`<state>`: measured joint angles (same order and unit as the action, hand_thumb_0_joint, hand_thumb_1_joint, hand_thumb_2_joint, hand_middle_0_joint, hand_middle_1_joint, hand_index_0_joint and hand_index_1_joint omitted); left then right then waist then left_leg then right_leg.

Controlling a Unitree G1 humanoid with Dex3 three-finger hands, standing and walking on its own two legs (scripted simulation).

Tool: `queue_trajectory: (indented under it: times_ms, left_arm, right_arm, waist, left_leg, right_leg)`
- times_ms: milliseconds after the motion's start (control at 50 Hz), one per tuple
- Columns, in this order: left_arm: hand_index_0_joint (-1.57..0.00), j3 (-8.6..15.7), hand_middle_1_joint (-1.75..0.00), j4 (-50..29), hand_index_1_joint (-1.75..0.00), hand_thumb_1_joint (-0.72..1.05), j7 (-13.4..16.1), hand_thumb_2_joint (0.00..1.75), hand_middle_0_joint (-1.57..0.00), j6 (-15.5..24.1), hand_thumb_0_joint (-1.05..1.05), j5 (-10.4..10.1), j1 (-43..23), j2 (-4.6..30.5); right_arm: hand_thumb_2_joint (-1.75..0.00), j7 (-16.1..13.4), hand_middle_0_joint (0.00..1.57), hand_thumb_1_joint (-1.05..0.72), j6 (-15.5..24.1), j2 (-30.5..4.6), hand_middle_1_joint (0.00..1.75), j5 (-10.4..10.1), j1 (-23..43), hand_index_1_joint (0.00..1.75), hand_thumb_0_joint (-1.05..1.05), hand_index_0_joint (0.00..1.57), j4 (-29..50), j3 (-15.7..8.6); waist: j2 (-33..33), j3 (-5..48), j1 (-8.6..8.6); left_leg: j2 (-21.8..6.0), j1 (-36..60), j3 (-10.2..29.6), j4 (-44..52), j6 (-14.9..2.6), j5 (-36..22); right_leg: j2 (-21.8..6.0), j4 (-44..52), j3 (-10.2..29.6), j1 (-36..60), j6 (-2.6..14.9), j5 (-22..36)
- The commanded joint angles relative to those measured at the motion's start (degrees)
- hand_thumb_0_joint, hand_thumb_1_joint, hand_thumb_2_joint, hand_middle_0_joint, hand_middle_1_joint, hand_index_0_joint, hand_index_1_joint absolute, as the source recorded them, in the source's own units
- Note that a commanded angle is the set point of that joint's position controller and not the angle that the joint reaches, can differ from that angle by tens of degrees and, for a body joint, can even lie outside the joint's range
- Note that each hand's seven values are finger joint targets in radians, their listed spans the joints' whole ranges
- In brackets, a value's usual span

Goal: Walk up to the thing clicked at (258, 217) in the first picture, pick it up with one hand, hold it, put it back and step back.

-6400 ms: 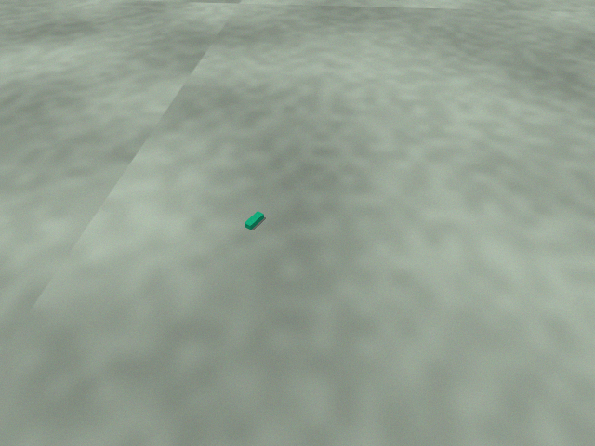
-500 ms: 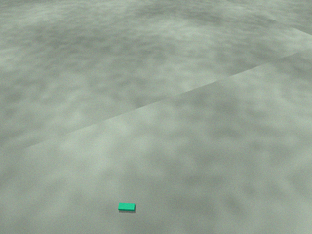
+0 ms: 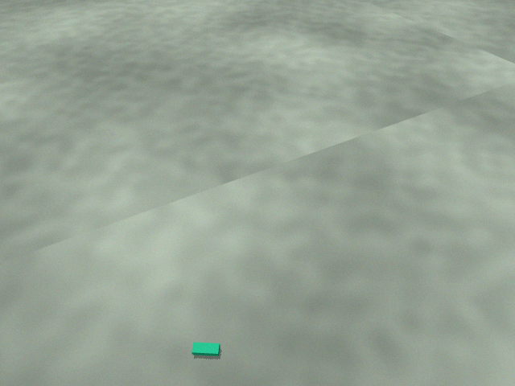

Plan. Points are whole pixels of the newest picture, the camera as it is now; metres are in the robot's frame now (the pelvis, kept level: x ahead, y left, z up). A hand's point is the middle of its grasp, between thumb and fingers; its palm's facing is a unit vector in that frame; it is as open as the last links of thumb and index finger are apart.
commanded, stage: stand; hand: left
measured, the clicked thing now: (206, 349) +0.45 +0.23 -0.77
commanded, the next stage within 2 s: none
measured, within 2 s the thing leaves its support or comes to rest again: neither
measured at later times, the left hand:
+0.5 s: hand out of the picture +0.09 +0.24 -0.16, palm faces -0.02 -0.94 -0.33, open 7.4 cm
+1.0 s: hand out of the picture +0.08 +0.24 -0.16, palm faces -0.02 -0.94 -0.34, open 7.4 cm
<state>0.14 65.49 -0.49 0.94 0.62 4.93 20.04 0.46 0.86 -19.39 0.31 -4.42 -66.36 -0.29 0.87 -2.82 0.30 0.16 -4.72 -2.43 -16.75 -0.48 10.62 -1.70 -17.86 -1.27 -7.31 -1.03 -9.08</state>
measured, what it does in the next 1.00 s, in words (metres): stands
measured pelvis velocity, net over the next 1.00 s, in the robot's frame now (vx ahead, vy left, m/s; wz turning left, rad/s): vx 0.00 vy -0.01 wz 0.01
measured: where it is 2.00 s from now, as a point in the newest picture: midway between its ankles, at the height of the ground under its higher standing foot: outside the picture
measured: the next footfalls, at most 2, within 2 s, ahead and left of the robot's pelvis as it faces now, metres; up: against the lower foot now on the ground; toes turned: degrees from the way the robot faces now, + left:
none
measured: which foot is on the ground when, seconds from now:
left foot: down 0.00-1.00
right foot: down 0.00-1.00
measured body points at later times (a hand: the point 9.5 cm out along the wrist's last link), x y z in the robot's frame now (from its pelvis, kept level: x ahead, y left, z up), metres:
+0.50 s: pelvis +0.01 -0.01 +0.00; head +0.02 +0.00 +0.45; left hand +0.09 +0.29 -0.13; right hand +0.10 -0.31 -0.13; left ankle -0.02 +0.11 -0.75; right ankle +0.01 -0.13 -0.75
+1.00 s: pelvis +0.00 -0.01 +0.00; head +0.01 -0.01 +0.45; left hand +0.08 +0.29 -0.13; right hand +0.08 -0.31 -0.13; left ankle -0.02 +0.11 -0.75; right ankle +0.01 -0.13 -0.75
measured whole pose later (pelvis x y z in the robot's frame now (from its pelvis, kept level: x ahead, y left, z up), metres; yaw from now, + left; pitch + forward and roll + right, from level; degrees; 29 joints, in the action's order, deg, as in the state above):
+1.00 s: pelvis +0.00 -0.01 +0.00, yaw +0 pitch -2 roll +0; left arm -0.3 65.2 -0.3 0.9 0.6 5.8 20.2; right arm 0.3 0.4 -19.6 0.3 -5.7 -65.6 0.0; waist 0.4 -2.7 0.2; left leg -0.8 -3.4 -1.7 -16.2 0.4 10.7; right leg -0.8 -16.7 -2.0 -5.5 -0.2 -9.1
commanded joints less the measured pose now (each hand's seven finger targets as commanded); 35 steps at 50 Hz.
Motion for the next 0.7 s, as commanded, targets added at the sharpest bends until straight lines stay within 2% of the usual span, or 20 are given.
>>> queue_trajectory:
  times_ms: [0, 60, 120, 220, 300, 480, 680]
  left_arm:
    - [-0.20, 2.1, -0.30, -3.3, -0.30, 0.90, 1.1, 0.90, -0.20, 1.2, 0.00, -0.2, -2.4, 11.5]
    - [-0.20, 1.9, -0.30, -3.3, -0.30, 0.90, 1.0, 0.90, -0.20, 1.2, 0.00, -0.2, -1.9, 11.1]
    - [-0.20, 2.1, -0.30, -3.3, -0.30, 0.90, 1.1, 0.90, -0.20, 1.1, 0.00, -0.2, -2.4, 11.4]
    - [-0.20, 2.0, -0.30, -3.5, -0.30, 0.90, 1.1, 0.90, -0.20, 1.1, 0.00, -0.2, -2.6, 11.5]
    - [-0.20, 1.9, -0.30, -3.3, -0.30, 0.90, 1.3, 0.90, -0.20, 1.2, 0.00, -0.2, -2.0, 11.6]
    - [-0.20, 1.9, -0.30, -3.5, -0.30, 0.90, 1.4, 0.90, -0.20, 1.1, 0.00, -0.2, -2.2, 11.7]
    - [-0.20, 1.8, -0.30, -3.6, -0.30, 0.90, 1.3, 0.90, -0.20, 1.2, 0.00, -0.2, -1.8, 12.0]
  right_arm:
    - [-0.90, -0.8, 0.20, -0.90, 1.1, -12.1, 0.30, 0.2, 2.8, 0.30, 0.00, 0.20, 3.2, -2.3]
    - [-0.90, -0.8, 0.20, -0.90, 1.2, -12.4, 0.30, 0.1, 3.2, 0.30, 0.00, 0.20, 3.2, -2.4]
    - [-0.90, -0.9, 0.20, -0.90, 1.0, -12.2, 0.30, 0.1, 3.3, 0.30, 0.00, 0.20, 3.3, -2.4]
    - [-0.90, -1.0, 0.20, -0.90, 1.1, -12.4, 0.30, 0.1, 3.0, 0.30, 0.00, 0.20, 3.1, -2.4]
    - [-0.90, -0.9, 0.20, -0.90, 0.9, -12.2, 0.30, 0.1, 3.1, 0.30, 0.00, 0.20, 3.2, -2.4]
    - [-0.90, -0.8, 0.20, -0.90, 0.7, -12.1, 0.30, 0.1, 3.1, 0.30, 0.00, 0.20, 3.4, -2.3]
    - [-0.90, -0.8, 0.20, -0.90, 0.9, -12.1, 0.30, 0.1, 2.7, 0.30, 0.00, 0.20, 3.6, -2.3]
  waist:
    - [-0.8, 6.1, 0.03]
    - [-1.5, 6.4, -0.09]
    - [-0.8, 5.8, -0.01]
    - [-1.7, 6.6, 0.05]
    - [-0.5, 7.0, 0.00]
    - [-1.4, 5.1, 0.07]
    - [-1.1, 6.0, -0.23]
  left_leg:
    - [-8.4, -0.1, 6.2, 2.1, -0.13, -11.6]
    - [-8.5, 0.9, 6.1, 2.0, -0.04, -13.7]
    - [-8.3, 0.5, 6.0, 2.2, 0.12, -11.5]
    - [-8.5, 0.6, 5.9, 2.0, 0.21, -12.8]
    - [-8.7, 1.8, 5.9, 1.6, 0.00, -15.4]
    - [-8.1, 0.4, 5.7, 2.4, 0.18, -9.2]
    - [-8.6, 1.4, 6.1, 2.4, 0.12, -12.1]
  right_leg:
    - [-6.7, 1.9, 5.5, 3.4, 1.42, 11.1]
    - [-6.5, 1.8, 5.1, 3.1, 1.37, 12.4]
    - [-6.6, 2.2, 5.4, 3.0, 1.41, 10.9]
    - [-6.8, 2.1, 5.5, 4.0, 1.59, 12.1]
    - [-6.8, 2.0, 4.9, 4.4, 1.51, 15.2]
    - [-6.7, 3.6, 5.3, 3.2, 1.49, 9.7]
    - [-6.5, 2.7, 5.0, 3.7, 1.90, 11.7]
